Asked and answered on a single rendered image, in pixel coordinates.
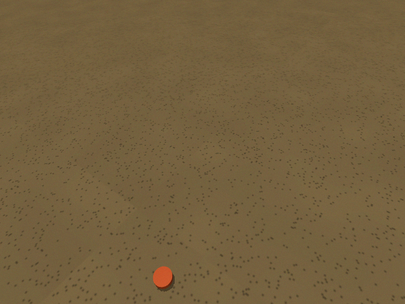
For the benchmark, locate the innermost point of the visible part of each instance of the tin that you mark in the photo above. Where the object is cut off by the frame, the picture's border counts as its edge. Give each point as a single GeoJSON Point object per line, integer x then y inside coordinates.
{"type": "Point", "coordinates": [163, 277]}

